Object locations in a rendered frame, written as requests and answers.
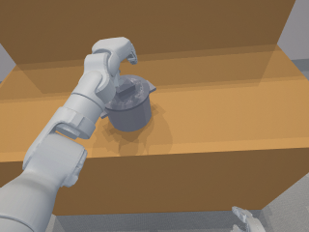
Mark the knob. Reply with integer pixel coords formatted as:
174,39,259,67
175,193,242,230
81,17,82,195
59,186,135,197
116,76,136,98

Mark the table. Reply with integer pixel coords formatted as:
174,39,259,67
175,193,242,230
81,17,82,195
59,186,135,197
0,0,309,216

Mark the robot left hand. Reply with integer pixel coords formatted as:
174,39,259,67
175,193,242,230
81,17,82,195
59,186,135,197
92,37,138,88

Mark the robot left forearm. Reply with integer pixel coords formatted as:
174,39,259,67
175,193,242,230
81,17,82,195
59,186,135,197
22,46,121,170

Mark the robot right hand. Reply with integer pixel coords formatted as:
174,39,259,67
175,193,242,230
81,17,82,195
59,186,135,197
230,206,266,232

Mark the robot left upper arm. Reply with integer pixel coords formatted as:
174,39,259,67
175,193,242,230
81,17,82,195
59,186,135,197
0,130,88,232

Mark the lid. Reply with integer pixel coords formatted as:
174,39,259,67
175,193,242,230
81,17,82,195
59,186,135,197
105,74,150,112

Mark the pot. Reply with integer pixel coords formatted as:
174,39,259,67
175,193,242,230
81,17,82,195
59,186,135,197
100,80,156,132

